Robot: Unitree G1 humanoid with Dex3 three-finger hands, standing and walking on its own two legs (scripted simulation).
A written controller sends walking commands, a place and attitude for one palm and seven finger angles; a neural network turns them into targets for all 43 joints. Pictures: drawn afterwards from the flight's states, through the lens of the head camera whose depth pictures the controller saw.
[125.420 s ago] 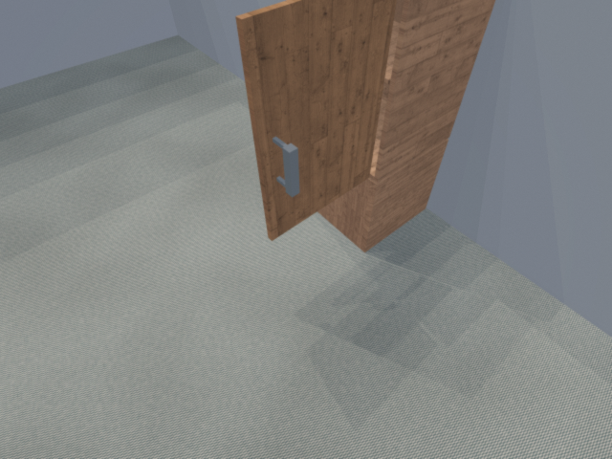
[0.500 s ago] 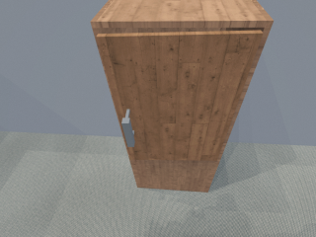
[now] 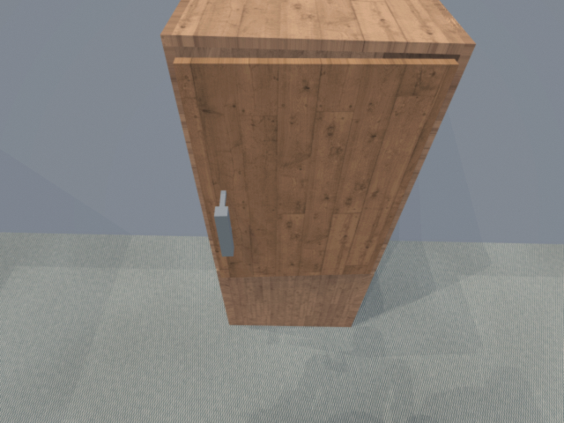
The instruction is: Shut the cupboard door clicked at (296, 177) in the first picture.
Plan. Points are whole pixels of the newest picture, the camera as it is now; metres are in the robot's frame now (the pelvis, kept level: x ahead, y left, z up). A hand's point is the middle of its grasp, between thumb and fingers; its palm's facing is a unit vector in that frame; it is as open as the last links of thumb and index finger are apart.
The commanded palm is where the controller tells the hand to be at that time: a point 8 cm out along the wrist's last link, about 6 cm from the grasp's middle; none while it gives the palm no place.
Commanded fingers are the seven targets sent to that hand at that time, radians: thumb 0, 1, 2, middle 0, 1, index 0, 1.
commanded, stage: come to a stop and stand still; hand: left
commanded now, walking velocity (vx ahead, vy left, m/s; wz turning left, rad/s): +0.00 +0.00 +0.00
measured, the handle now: (225, 224) +0.50 +0.13 -0.07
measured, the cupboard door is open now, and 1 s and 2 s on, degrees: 3 3 3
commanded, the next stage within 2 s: look again from close up in 1.62 s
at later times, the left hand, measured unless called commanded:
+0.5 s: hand out of the picture -0.11 +0.12 -0.17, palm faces +0.05 -0.99 -0.16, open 7.3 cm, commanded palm none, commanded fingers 0.00 0.90 0.90 -0.20 -0.30 -0.20 -0.30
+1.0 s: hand out of the picture -0.06 +0.12 -0.19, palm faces +0.04 -0.99 -0.12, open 7.3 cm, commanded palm none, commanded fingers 0.00 0.90 0.90 -0.20 -0.30 -0.20 -0.30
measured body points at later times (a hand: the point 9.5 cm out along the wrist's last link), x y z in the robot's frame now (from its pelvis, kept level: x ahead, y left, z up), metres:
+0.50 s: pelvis -0.04 -0.03 +0.00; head -0.06 -0.03 +0.45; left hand -0.11 +0.18 -0.16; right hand -0.01 -0.26 -0.15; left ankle +0.07 +0.03 -0.73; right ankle -0.04 -0.13 -0.74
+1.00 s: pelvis -0.06 -0.03 +0.00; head -0.07 -0.01 +0.45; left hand -0.06 +0.18 -0.17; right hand -0.11 -0.24 -0.16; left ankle +0.07 +0.03 -0.73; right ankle -0.04 -0.13 -0.73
